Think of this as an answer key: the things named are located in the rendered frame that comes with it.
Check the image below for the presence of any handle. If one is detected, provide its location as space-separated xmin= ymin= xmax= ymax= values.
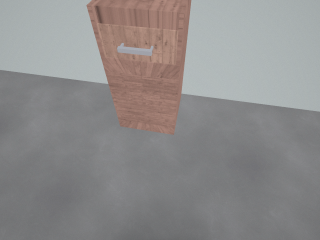
xmin=117 ymin=43 xmax=154 ymax=56

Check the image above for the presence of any drawer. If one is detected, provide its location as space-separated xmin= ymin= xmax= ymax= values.
xmin=96 ymin=23 xmax=178 ymax=65

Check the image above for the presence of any cabinet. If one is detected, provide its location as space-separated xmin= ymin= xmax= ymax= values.
xmin=86 ymin=0 xmax=192 ymax=135

